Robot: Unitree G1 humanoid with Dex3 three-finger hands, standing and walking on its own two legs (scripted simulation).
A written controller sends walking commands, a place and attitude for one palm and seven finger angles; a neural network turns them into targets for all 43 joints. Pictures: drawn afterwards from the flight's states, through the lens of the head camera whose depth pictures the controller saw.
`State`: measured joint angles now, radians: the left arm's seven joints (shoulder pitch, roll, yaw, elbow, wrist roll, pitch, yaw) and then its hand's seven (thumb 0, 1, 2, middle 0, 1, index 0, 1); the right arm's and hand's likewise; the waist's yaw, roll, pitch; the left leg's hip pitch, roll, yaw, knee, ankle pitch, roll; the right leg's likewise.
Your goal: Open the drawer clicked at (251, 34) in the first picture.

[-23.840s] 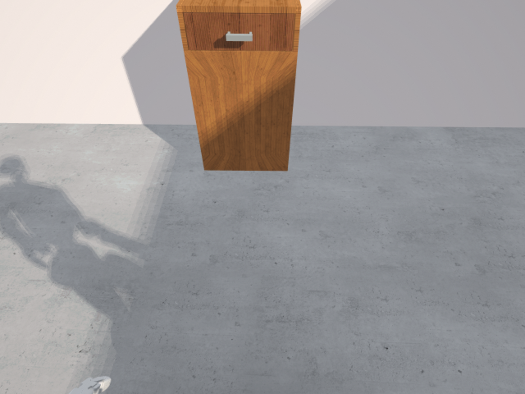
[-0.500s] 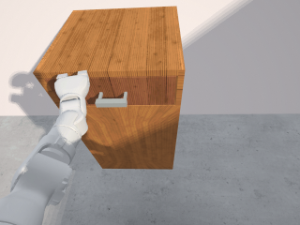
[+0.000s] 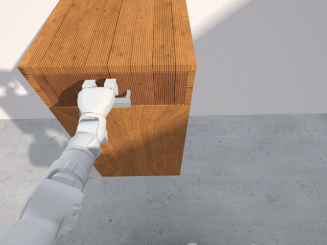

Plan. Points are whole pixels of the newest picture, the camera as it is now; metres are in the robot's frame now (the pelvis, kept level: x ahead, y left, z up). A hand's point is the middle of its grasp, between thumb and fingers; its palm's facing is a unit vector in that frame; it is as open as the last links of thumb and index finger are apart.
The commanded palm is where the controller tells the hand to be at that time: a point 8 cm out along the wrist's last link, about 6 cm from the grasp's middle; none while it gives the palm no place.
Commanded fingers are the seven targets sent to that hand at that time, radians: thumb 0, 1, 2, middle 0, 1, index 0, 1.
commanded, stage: lower the fingers behind the handle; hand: left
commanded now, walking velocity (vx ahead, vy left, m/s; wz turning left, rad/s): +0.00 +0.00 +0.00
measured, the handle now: (113, 97) +0.53 +0.15 +0.02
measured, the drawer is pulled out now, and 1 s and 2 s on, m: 0.00 0.00 0.00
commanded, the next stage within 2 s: lift the fingers back up to retry in 1.02 s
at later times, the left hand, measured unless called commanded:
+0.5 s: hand (105, 114) +0.46 +0.16 +0.02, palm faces +0.04 -0.02 -1.00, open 14.1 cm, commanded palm +0.43 +0.17 +0.06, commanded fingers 0.00 -0.50 0.30 -0.30 -1.20 -0.30 -1.20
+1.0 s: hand (105, 115) +0.46 +0.16 +0.02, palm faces +0.01 +0.00 -1.00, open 14.1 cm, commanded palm +0.43 +0.17 +0.05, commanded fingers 0.00 -0.50 0.30 -0.30 -1.20 -0.30 -1.20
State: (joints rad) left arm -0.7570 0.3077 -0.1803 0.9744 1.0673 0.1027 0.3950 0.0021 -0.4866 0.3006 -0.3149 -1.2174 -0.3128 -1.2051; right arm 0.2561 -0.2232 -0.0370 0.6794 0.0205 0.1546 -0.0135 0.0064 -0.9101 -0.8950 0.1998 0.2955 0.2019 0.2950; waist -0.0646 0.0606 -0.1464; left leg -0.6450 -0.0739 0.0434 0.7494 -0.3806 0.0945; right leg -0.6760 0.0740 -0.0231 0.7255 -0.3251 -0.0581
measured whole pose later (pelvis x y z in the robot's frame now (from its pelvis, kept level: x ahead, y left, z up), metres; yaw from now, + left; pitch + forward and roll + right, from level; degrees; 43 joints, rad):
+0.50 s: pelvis +0.01 -0.01 +0.00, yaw +0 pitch +17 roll -1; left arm -0.70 0.32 -0.17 0.96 1.09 0.04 0.43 0.00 -0.49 0.30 -0.24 -1.22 -0.27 -1.19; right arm 0.30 -0.25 -0.06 0.68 0.02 0.15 0.00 0.01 -0.91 -0.90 0.20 0.30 0.20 0.29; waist -0.06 0.04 -0.18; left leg -0.67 -0.06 0.04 0.77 -0.40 0.08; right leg -0.70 0.09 -0.03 0.74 -0.34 -0.07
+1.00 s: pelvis +0.00 -0.01 -0.01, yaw +0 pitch +18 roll -1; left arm -0.74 0.35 -0.17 0.98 1.08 0.05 0.39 0.00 -0.49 0.30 -0.19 -1.26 -0.27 -1.18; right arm 0.33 -0.25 -0.03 0.65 0.02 0.15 -0.02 0.01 -0.91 -0.89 0.20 0.30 0.20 0.30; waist -0.08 0.04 -0.18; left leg -0.71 -0.06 0.04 0.81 -0.41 0.08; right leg -0.74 0.09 -0.03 0.78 -0.34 -0.08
